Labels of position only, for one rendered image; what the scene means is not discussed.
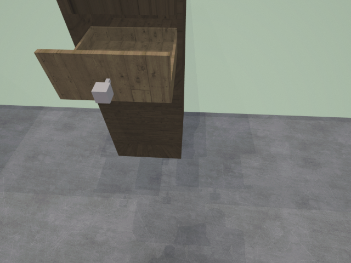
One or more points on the drawer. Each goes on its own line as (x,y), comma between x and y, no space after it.
(140,62)

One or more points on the cabinet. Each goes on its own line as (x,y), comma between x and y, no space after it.
(138,129)

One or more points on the handle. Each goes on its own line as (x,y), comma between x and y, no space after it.
(102,92)

